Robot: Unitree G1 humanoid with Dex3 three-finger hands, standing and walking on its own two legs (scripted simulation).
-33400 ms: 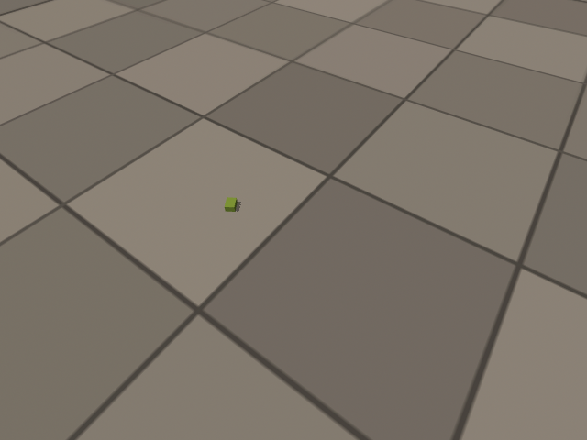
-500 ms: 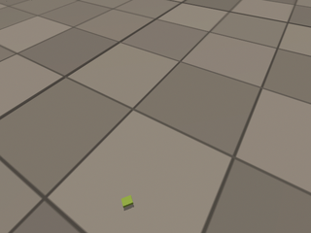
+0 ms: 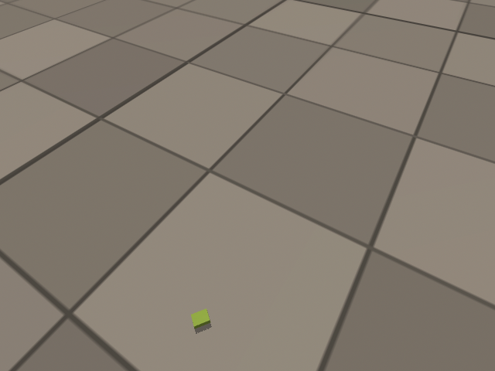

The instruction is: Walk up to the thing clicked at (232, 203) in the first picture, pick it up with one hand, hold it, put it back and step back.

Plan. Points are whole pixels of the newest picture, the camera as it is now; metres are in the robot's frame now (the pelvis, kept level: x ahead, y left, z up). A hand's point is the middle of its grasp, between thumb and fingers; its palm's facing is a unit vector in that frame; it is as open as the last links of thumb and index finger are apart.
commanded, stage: stand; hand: left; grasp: from above
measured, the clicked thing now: (200, 318) +0.42 +0.22 -0.77
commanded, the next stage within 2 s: step back in 0.14 s
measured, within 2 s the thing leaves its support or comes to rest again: neither
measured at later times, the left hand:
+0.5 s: hand out of the picture +0.07 +0.29 -0.17, palm faces -0.08 -0.92 -0.39, open 7.4 cm
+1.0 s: hand out of the picture -0.03 +0.26 -0.17, palm faces -0.14 -0.90 -0.41, open 7.4 cm
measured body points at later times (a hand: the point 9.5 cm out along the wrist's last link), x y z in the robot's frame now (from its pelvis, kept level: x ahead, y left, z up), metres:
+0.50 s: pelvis -0.07 +0.02 -0.02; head +0.00 +0.03 +0.42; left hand +0.08 +0.33 -0.15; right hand +0.03 -0.31 -0.14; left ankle -0.08 +0.13 -0.73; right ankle +0.00 -0.12 -0.75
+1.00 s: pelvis -0.17 +0.01 -0.03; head -0.11 -0.01 +0.41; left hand -0.02 +0.31 -0.14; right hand -0.11 -0.31 -0.16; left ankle -0.11 +0.15 -0.73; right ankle -0.17 -0.10 -0.75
